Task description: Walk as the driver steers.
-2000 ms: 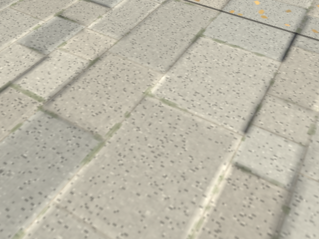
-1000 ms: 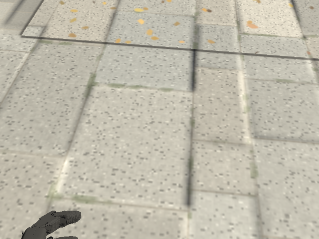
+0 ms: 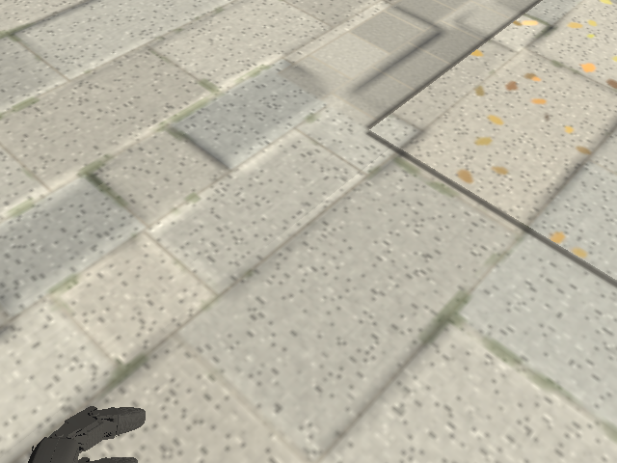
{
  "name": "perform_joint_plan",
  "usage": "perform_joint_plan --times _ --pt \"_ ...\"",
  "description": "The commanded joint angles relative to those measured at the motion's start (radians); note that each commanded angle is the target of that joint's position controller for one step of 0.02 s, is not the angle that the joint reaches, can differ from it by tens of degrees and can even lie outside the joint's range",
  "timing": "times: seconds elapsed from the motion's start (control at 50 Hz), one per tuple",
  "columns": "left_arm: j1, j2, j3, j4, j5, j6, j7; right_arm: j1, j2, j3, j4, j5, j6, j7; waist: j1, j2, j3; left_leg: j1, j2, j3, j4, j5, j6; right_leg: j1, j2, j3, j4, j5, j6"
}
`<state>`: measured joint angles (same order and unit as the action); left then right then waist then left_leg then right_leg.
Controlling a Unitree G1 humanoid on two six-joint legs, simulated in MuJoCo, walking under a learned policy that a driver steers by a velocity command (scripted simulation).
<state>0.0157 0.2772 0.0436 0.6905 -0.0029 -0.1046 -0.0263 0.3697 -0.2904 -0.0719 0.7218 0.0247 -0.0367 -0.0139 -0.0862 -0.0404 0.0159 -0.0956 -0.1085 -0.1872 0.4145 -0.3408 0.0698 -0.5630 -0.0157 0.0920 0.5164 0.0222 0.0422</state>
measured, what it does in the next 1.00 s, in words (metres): walks ahead, turning left: right foot, then left foot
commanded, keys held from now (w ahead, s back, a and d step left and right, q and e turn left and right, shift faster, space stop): w+q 1.00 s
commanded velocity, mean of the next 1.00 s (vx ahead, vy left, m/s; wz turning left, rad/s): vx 0.50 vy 0.00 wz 0.60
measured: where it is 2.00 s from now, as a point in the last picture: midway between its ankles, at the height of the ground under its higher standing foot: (41, 298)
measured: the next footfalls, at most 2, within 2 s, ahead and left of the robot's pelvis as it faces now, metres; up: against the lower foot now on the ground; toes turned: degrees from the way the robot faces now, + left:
right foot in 0.06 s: +0.21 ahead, -0.13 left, +0.00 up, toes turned +6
left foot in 0.58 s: +0.43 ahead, +0.19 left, +0.00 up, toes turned +24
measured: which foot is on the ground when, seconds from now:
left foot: down 0.00-0.08, up 0.10-0.56, down 0.58-1.00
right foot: up 0.00-0.04, down 0.06-0.60, up 0.62-1.00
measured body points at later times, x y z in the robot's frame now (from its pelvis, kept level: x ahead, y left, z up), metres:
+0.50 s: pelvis +0.26 +0.00 +0.00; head +0.29 +0.02 +0.44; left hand +0.18 +0.29 -0.13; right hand +0.54 -0.15 -0.08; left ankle +0.38 +0.19 -0.70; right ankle +0.17 -0.14 -0.74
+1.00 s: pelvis +0.52 +0.13 +0.00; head +0.53 +0.16 +0.45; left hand +0.58 +0.46 -0.08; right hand +0.73 -0.09 -0.10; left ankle +0.39 +0.17 -0.74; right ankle +0.75 +0.10 -0.71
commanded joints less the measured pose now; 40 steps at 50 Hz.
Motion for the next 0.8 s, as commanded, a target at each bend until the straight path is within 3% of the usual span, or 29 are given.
perform_joint_plan --times 0.02,0.04,0.06,0.08,0.1,0.12,0.14,0.16,0.18,0.22,0.26,0.34,0.4,0.48,0.54,0.56,0.58,0.6,0.62,0.64,0.66,0.68,0.7,0.72,0.76,0.8 --pt "-0.018 0.132 0.046 -0.072 -0.007 -0.030 -0.003 -0.014 -0.153 -0.044 -0.052 0.000 -0.001 -0.008 0.060 0.178 -0.017 -0.035 0.251 -0.246 -0.012 0.266 0.119 0.150 0.019 -0.015 -0.045 -0.087 -0.037" --pt "0.067 0.148 0.059 -0.049 -0.003 -0.034 0.003 -0.027 -0.130 -0.036 -0.058 -0.001 0.001 -0.007 0.105 0.175 -0.055 -0.051 0.212 -0.231 0.062 0.312 0.095 0.276 0.019 -0.033 -0.088 -0.081 -0.062" --pt "0.193 0.187 0.074 -0.035 0.014 -0.038 0.011 -0.037 -0.079 -0.017 -0.074 -0.009 -0.002 -0.003 0.166 0.124 -0.169 -0.132 0.158 -0.173 0.270 0.283 0.059 0.506 -0.089 0.055 -0.065 -0.098 -0.118" --pt "0.327 0.269 0.093 -0.019 0.031 -0.033 0.018 0.061 -0.016 0.002 -0.096 -0.005 -0.008 -0.004 0.159 -0.098 -0.321 -0.425 0.023 -0.032 0.609 -0.026 -0.017 0.870 -0.315 0.394 -0.087 -0.198 -0.242" --pt "0.365 0.252 0.092 0.011 0.009 -0.021 0.007 0.119 -0.059 0.004 -0.107 0.017 -0.015 -0.006 0.141 -0.298 -0.346 -0.660 0.037 0.003 0.817 -0.270 -0.041 0.945 -0.430 0.731 -0.188 -0.463 -0.324" --pt "0.312 0.159 0.069 -0.009 -0.001 -0.016 0.009 0.049 -0.148 -0.018 -0.089 0.020 -0.011 -0.007 0.164 -0.150 -0.205 -0.720 0.097 -0.015 0.897 -0.182 -0.052 0.827 -0.389 0.628 -0.223 -0.574 -0.283" --pt "0.264 0.123 0.056 -0.015 0.003 -0.006 0.014 -0.040 -0.167 -0.025 -0.102 0.008 -0.004 -0.005 0.166 -0.072 -0.108 -0.710 0.132 0.026 0.896 -0.099 -0.056 0.699 -0.343 0.461 -0.230 -0.494 -0.240" --pt "0.221 0.104 0.047 -0.013 0.009 0.000 0.016 -0.081 -0.153 -0.027 -0.112 -0.003 -0.001 -0.003 0.146 -0.036 -0.045 -0.677 0.159 0.040 0.856 -0.040 -0.059 0.583 -0.297 0.348 -0.255 -0.375 -0.224" --pt "0.197 0.085 0.040 -0.006 0.013 0.000 0.018 -0.095 -0.137 -0.030 -0.118 -0.006 0.002 0.002 0.124 -0.048 -0.012 -0.642 0.187 0.041 0.812 -0.002 -0.058 0.512 -0.262 0.262 -0.279 -0.288 -0.211" --pt "0.190 0.084 0.040 0.009 0.012 -0.007 0.019 -0.078 -0.091 -0.023 -0.119 0.005 0.013 0.011 0.103 -0.078 -0.002 -0.589 0.209 0.068 0.772 0.034 -0.059 0.445 -0.231 0.147 -0.324 -0.195 -0.209" --pt "0.199 0.108 0.049 0.030 0.009 -0.015 0.019 -0.103 -0.068 -0.017 -0.135 0.001 0.019 0.012 0.101 -0.057 0.008 -0.617 0.218 0.076 0.725 0.078 -0.069 0.440 -0.238 0.074 -0.353 -0.107 -0.228" --pt "0.208 0.144 0.058 0.058 0.009 -0.009 0.023 -0.171 -0.056 -0.010 -0.151 -0.001 0.014 0.024 0.115 -0.027 0.012 -0.642 0.223 0.094 0.543 0.253 -0.079 0.489 -0.233 -0.065 -0.364 0.031 -0.224" --pt "0.236 0.166 0.060 0.079 0.003 0.002 0.029 -0.275 -0.036 0.001 -0.174 -0.002 0.003 0.045 0.155 -0.016 0.039 -0.598 0.210 0.152 0.375 0.369 -0.067 0.509 -0.220 -0.159 -0.362 0.057 -0.200" --pt "0.288 0.201 0.069 0.111 -0.015 0.024 0.029 -0.368 -0.037 0.003 -0.217 0.003 0.002 0.069 0.176 -0.016 0.075 -0.584 0.189 0.207 0.250 0.316 -0.032 0.608 -0.258 -0.214 -0.333 0.129 -0.180" --pt "0.281 0.247 0.082 0.112 -0.030 0.043 0.038 -0.303 -0.088 -0.023 -0.222 -0.006 0.010 0.073 0.106 -0.061 0.007 -0.424 0.103 0.284 0.218 0.160 0.029 0.665 -0.264 -0.271 -0.147 0.586 -0.152" --pt "0.271 0.255 0.084 0.109 -0.034 0.051 0.042 -0.188 -0.125 -0.045 -0.195 -0.006 0.014 0.069 0.036 -0.058 -0.057 -0.272 0.060 0.305 0.183 0.156 0.060 0.643 -0.248 -0.294 0.015 0.694 -0.137" --pt "0.267 0.233 0.075 0.103 -0.032 0.052 0.047 -0.011 -0.181 -0.078 -0.147 -0.002 0.021 0.055 -0.056 -0.025 -0.146 0.002 0.036 0.279 0.126 0.219 0.102 0.506 -0.213 -0.315 0.247 0.620 -0.102" --pt "0.310 0.133 0.042 0.070 0.012 0.044 0.043 0.085 -0.276 -0.102 -0.124 0.004 0.029 0.032 -0.046 0.179 -0.231 0.337 0.250 -0.070 0.117 0.204 0.194 0.150 -0.126 -0.314 0.596 -0.016 -0.053" --pt "0.329 0.078 0.012 0.017 0.013 0.009 0.030 0.044 -0.319 -0.095 -0.162 0.004 0.010 0.039 0.025 0.313 -0.387 0.517 0.446 -0.634 -0.057 0.008 0.373 -0.142 0.058 -0.110 0.862 -0.627 -0.023" --pt "0.210 0.176 0.036 0.000 -0.022 -0.018 0.017 0.045 -0.221 -0.067 -0.160 -0.003 -0.005 0.047 -0.041 0.172 -0.342 0.487 0.425 -0.568 -0.113 -0.020 0.313 -0.246 -0.002 0.010 0.892 -0.559 -0.038" --pt "0.161 0.176 0.032 -0.021 -0.039 -0.033 0.011 0.014 -0.188 -0.055 -0.150 -0.008 -0.016 0.048 -0.020 0.146 -0.209 0.354 0.390 -0.425 -0.119 0.046 0.275 -0.264 -0.037 -0.007 0.830 -0.472 -0.057" --pt "0.161 0.159 0.029 -0.010 -0.019 -0.038 0.019 -0.052 -0.168 -0.048 -0.152 -0.006 -0.021 0.047 0.032 0.052 -0.134 0.204 0.343 -0.320 -0.122 0.147 0.241 -0.210 -0.077 -0.008 0.737 -0.403 -0.054" --pt "0.172 0.169 0.036 -0.002 0.002 -0.032 0.024 -0.106 -0.140 -0.038 -0.162 -0.011 -0.023 0.044 0.068 0.060 -0.096 0.095 0.311 -0.248 -0.135 0.253 0.225 -0.145 -0.101 -0.006 0.660 -0.363 -0.044" --pt "0.192 0.170 0.040 0.003 0.007 -0.020 0.022 -0.136 -0.131 -0.032 -0.173 -0.021 -0.023 0.039 0.096 0.083 -0.081 0.020 0.291 -0.218 -0.158 0.308 0.223 -0.090 -0.112 -0.003 0.634 -0.335 -0.035" --pt "0.202 0.147 0.036 0.007 0.017 -0.001 0.022 -0.143 -0.137 -0.033 -0.164 -0.018 -0.029 0.030 0.112 0.085 -0.069 -0.067 0.275 -0.174 -0.183 0.400 0.236 -0.053 -0.105 -0.023 0.566 -0.307 -0.003" --pt "0.149 0.121 0.028 -0.009 0.022 0.010 0.025 -0.119 -0.155 -0.038 -0.146 -0.016 -0.029 0.016 0.102 0.079 -0.040 -0.125 0.248 -0.120 -0.193 0.426 0.230 -0.058 -0.088 -0.037 0.459 -0.224 0.026"
Velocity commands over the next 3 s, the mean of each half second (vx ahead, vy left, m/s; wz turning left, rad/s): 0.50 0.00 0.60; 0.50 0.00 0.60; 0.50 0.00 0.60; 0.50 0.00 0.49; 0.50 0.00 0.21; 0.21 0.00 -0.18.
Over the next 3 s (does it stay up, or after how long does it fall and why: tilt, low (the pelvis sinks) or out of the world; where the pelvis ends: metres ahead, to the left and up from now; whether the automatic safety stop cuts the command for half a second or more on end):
stays up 1.02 0.98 0.00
